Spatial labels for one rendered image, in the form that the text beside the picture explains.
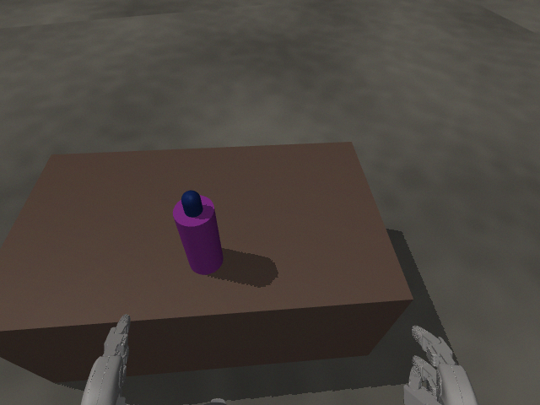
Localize right robot hand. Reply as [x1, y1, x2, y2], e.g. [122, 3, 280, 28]
[403, 325, 479, 405]

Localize left robot hand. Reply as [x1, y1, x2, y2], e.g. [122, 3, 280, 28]
[81, 314, 131, 405]

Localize bottle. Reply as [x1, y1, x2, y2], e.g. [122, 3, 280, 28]
[173, 191, 223, 275]

